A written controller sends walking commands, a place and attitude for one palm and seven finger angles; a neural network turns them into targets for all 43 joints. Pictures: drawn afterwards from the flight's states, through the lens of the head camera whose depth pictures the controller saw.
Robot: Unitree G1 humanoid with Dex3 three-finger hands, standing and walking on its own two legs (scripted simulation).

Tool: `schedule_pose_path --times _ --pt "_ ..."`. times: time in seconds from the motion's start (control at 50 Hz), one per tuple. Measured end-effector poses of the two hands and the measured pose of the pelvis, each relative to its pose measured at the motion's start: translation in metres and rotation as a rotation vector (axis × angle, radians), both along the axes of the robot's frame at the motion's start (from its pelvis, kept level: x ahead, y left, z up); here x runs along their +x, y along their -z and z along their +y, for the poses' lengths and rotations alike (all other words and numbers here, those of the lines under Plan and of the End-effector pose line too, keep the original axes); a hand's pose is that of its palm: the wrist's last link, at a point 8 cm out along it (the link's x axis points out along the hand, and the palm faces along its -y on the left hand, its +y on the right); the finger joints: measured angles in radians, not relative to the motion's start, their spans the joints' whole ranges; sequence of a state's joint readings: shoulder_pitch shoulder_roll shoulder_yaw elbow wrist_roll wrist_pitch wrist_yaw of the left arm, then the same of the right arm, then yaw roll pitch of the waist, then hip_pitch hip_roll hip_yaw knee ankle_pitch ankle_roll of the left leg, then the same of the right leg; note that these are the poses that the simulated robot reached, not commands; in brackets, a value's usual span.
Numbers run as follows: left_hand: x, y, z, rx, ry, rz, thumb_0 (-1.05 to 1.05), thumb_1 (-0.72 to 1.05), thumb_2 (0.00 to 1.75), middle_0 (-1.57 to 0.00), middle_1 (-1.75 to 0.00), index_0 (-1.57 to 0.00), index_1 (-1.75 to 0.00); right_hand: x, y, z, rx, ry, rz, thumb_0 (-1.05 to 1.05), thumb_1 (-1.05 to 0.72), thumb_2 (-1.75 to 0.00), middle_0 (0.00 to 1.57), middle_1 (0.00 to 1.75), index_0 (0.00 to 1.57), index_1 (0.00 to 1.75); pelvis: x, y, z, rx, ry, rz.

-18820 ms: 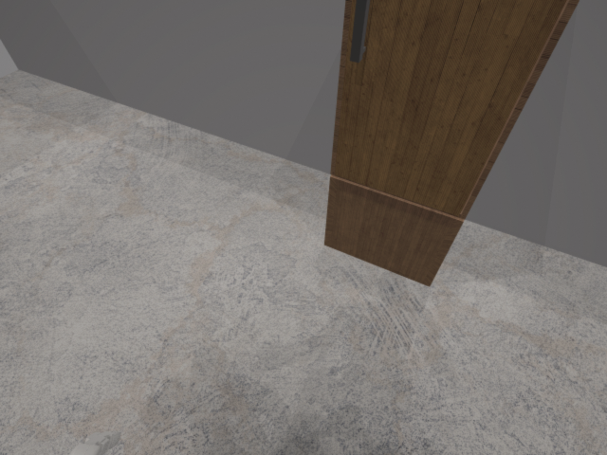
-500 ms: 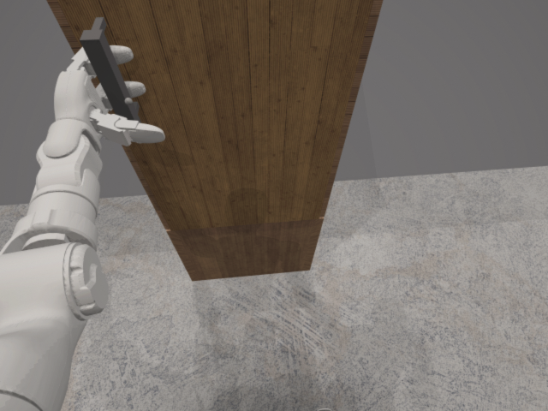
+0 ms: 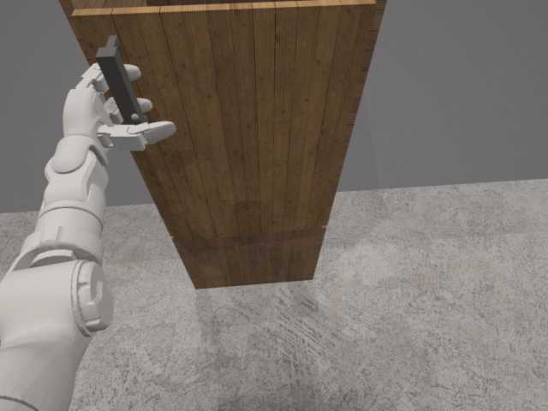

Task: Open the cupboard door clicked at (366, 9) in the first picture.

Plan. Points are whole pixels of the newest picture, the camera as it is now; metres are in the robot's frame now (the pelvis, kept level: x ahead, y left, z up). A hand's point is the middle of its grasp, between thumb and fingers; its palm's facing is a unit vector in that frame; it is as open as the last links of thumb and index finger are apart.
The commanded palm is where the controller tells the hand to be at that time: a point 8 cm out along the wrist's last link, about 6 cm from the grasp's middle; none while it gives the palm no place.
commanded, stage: close the thumb around the handle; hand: left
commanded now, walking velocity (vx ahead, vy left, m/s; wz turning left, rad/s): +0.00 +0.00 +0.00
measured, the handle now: (128, 93) +0.56 +0.18 +0.16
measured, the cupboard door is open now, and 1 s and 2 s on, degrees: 2 13 41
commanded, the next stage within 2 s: pull the door open along its arc in 0.40 s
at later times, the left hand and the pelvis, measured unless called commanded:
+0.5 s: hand (138, 111) +0.51 +0.16 +0.16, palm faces +0.01 -1.00 +0.01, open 5.9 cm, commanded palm +0.48 +0.22 +0.16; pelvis -0.01 +0.00 +0.00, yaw +0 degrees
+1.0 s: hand (143, 150) +0.43 +0.14 +0.16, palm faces +0.00 -1.00 +0.05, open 6.2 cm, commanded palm +0.37 +0.20 +0.16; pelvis +0.01 +0.00 +0.01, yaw -1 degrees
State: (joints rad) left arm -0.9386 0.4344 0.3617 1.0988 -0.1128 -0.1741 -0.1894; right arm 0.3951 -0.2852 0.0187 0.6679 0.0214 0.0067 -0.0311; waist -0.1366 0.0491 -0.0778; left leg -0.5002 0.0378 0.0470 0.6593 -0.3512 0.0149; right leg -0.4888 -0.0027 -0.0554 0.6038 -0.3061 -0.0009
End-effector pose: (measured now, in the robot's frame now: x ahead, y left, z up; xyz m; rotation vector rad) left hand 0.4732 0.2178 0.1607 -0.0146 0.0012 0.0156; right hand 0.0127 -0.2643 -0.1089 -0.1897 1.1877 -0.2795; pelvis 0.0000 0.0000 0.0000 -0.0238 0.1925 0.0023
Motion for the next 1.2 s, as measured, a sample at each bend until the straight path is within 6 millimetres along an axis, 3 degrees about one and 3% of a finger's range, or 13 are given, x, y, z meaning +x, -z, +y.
schedule_pose_path --times 0.14,0.3,0.54,0.7,0.8,0.88,0.98,1.12,1.2 --pt "0.001 -0.001 0.000 0.006 0.000 0.006 0.00 0.26 0.62 -0.34 -1.27 -0.34 -1.27 -0.003 0.001 0.002 -0.003 -0.003 -0.006 0.01 -0.90 -0.90 0.20 0.30 0.21 0.30 -0.005 0.001 0.001 0.000 -0.003 0.003" --pt "0.007 0.000 0.001 0.020 0.013 0.006 0.00 0.66 0.79 -0.37 -1.32 -0.38 -1.32 -0.022 0.001 0.003 -0.010 0.008 0.039 0.01 -0.90 -0.90 0.20 0.30 0.21 0.30 -0.008 0.002 0.002 -0.001 -0.005 0.018" --pt "0.015 0.001 -0.002 0.006 0.004 0.006 0.00 0.69 0.83 -0.35 -1.35 -0.36 -1.35 -0.047 0.000 0.004 -0.013 0.033 0.097 0.01 -0.90 -0.90 0.20 0.30 0.21 0.30 -0.009 0.003 0.003 -0.003 0.000 0.033" --pt "0.011 0.001 -0.002 0.003 0.009 -0.003 0.00 0.70 0.81 -0.34 -1.35 -0.35 -1.35 -0.041 -0.001 0.006 -0.001 0.045 0.079 0.01 -0.90 -0.90 0.20 0.30 0.21 0.30 -0.004 0.001 0.004 -0.001 0.015 0.027" --pt "-0.003 0.002 -0.003 0.007 0.018 -0.018 0.00 0.70 0.77 -0.34 -1.35 -0.34 -1.34 -0.019 -0.001 0.006 0.015 0.045 0.020 0.01 -0.90 -0.90 0.20 0.30 0.21 0.30 0.003 -0.002 0.004 0.001 0.026 0.006" --pt "-0.023 0.003 -0.007 0.002 0.030 -0.030 0.00 0.70 0.74 -0.34 -1.35 -0.33 -1.33 0.012 -0.003 0.008 0.034 0.029 -0.057 0.01 -0.90 -0.90 0.20 0.30 0.21 0.30 0.009 -0.005 0.004 0.003 0.030 -0.023" --pt "-0.057 0.004 -0.016 -0.012 0.037 -0.036 0.00 0.69 0.73 -0.34 -1.35 -0.32 -1.31 0.065 -0.010 0.011 0.053 -0.018 -0.187 0.01 -0.90 -0.90 0.20 0.30 0.20 0.30 0.013 -0.008 0.003 0.006 0.027 -0.065" --pt "-0.110 0.006 -0.047 -0.105 -0.208 -0.029 0.01 0.66 0.74 -0.33 -1.34 -0.34 -1.29 0.145 -0.027 0.028 0.089 -0.146 -0.360 0.01 -0.91 -0.90 0.20 0.30 0.20 0.30 0.012 -0.010 -0.002 0.014 0.010 -0.119" --pt "-0.133 0.001 -0.067 -0.079 -0.332 0.003 0.01 0.66 0.76 -0.32 -1.31 -0.34 -1.30 0.181 -0.039 0.042 0.105 -0.221 -0.423 0.01 -0.91 -0.90 0.20 0.30 0.20 0.30 0.011 -0.011 -0.007 0.019 -0.011 -0.148"
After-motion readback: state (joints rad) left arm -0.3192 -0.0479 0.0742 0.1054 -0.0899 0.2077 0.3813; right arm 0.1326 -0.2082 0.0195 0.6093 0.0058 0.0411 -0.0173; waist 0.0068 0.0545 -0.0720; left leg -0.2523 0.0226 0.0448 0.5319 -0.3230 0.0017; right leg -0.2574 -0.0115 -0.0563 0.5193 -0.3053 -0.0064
